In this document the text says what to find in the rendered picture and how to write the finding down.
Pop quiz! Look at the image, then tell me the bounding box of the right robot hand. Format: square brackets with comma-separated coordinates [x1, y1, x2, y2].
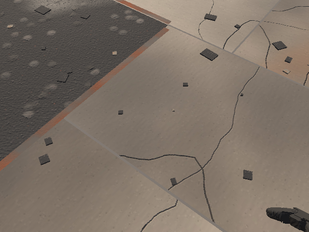
[266, 207, 309, 232]

